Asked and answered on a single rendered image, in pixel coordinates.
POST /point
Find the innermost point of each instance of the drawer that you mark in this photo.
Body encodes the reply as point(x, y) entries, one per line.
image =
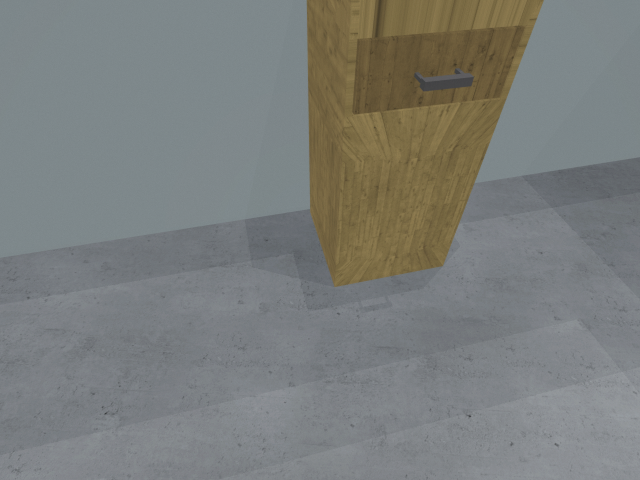
point(385, 67)

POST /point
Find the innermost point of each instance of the handle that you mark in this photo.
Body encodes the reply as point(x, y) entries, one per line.
point(460, 79)

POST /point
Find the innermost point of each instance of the cabinet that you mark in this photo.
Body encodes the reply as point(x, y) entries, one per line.
point(388, 189)

